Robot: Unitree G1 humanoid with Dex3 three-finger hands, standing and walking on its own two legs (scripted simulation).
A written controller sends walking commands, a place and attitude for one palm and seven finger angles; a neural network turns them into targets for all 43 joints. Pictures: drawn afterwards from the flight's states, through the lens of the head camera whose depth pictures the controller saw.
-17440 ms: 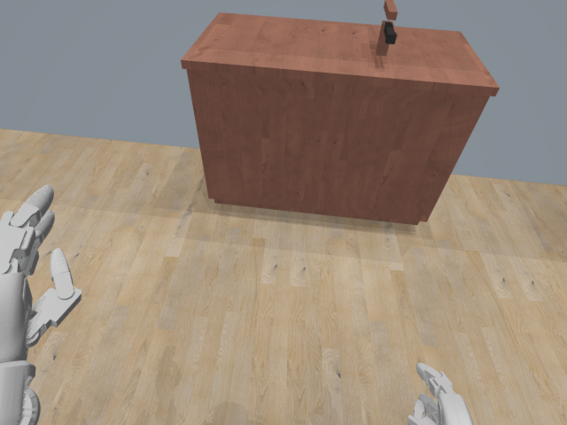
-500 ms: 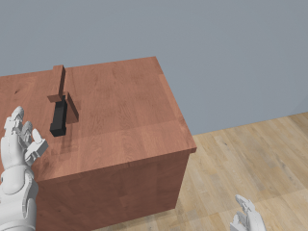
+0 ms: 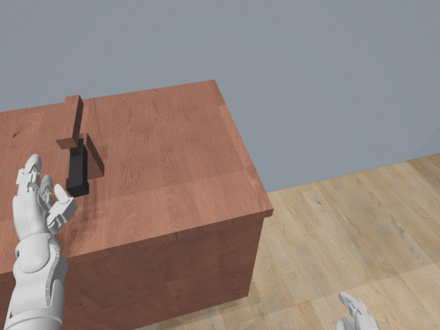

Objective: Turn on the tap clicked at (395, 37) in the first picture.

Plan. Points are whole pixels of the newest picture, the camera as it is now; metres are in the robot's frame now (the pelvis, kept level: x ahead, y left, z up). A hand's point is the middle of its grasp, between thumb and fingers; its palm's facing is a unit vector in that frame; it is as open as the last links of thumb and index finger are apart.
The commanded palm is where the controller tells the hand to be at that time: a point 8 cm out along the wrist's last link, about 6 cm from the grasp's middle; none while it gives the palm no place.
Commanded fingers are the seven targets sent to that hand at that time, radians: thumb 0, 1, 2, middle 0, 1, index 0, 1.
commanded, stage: push the lever round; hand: left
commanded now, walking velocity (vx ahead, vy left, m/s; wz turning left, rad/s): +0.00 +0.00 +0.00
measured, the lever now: (77, 186) +0.33 +0.28 +0.10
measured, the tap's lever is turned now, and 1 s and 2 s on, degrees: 4 25 52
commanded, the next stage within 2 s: none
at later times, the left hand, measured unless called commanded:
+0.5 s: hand (88, 203) +0.30 +0.26 +0.09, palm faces +0.58 -0.81 -0.07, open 7.6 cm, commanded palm +0.26 +0.29 +0.09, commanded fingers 0.00 0.90 0.90 -0.15 -0.15 -0.15 -0.15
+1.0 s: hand (104, 194) +0.32 +0.24 +0.09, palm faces +0.66 -0.75 -0.07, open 7.7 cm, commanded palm +0.28 +0.26 +0.09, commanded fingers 0.00 0.90 0.90 -0.15 -0.15 -0.15 -0.15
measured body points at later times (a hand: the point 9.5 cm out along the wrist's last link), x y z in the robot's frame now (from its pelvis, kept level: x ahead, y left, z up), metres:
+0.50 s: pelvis +0.00 +0.00 +0.00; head +0.01 -0.02 +0.45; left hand +0.26 +0.30 +0.10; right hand +0.18 -0.24 -0.10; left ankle +0.01 +0.12 -0.72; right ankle +0.01 -0.09 -0.72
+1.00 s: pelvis -0.01 +0.00 +0.00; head +0.00 -0.01 +0.45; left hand +0.28 +0.27 +0.09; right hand +0.17 -0.24 -0.10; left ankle +0.01 +0.12 -0.72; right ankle +0.01 -0.09 -0.72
